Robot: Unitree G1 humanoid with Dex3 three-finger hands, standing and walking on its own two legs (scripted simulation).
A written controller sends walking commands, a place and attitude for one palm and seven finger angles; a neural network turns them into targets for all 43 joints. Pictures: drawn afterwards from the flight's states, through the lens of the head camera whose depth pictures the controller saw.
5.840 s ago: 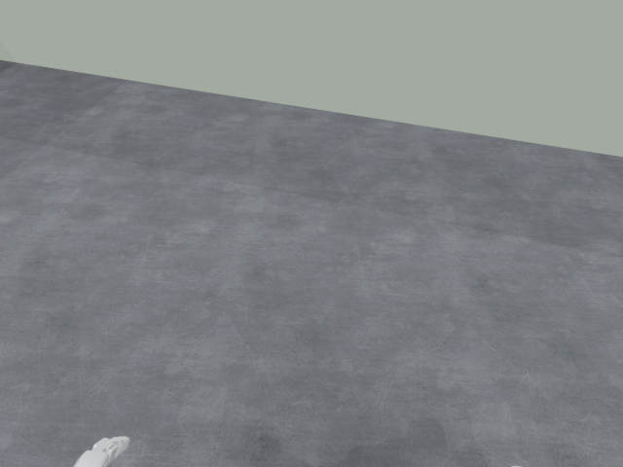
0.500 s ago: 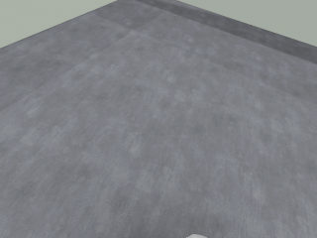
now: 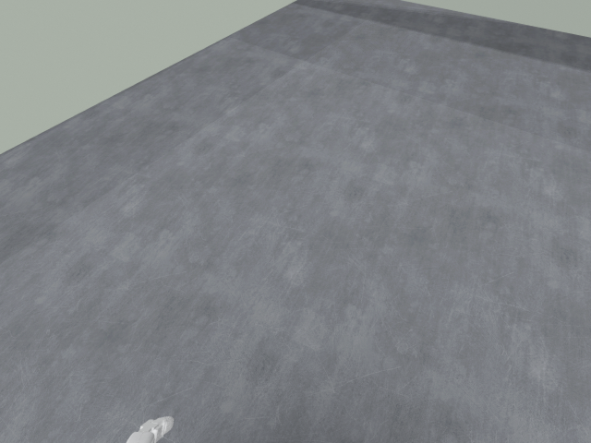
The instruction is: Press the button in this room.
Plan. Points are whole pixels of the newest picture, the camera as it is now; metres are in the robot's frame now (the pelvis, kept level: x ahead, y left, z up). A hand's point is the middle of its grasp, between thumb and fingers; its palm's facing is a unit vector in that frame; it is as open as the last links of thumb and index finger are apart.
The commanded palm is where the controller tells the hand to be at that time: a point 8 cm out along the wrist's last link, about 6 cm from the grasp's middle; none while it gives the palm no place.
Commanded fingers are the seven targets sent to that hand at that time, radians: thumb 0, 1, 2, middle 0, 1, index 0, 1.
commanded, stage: turn or walk to find it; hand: left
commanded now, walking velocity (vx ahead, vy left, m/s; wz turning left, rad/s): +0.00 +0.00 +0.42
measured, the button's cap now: out of the picture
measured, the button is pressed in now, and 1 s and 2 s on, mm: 0 0 0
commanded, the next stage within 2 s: none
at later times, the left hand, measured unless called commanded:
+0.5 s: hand out of the picture -0.08 +0.24 -0.19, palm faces +0.32 -0.92 -0.24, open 7.4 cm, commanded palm none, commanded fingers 0.00 0.90 0.90 -0.20 -0.30 -0.20 -0.30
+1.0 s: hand out of the picture -0.01 +0.24 -0.14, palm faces +0.41 -0.87 -0.27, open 7.4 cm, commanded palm none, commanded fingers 0.00 0.90 0.90 -0.20 -0.30 -0.20 -0.30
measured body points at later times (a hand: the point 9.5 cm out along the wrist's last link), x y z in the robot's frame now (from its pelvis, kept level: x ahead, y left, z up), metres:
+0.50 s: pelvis -0.03 +0.04 -0.01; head +0.00 +0.07 +0.44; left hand -0.10 +0.29 -0.17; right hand +0.15 -0.18 -0.13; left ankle -0.06 +0.13 -0.74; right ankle -0.02 -0.10 -0.72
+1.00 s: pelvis -0.05 +0.01 +0.00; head -0.02 +0.00 +0.44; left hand -0.03 +0.29 -0.12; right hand +0.06 -0.21 -0.16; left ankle -0.06 +0.13 -0.74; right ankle -0.02 -0.10 -0.74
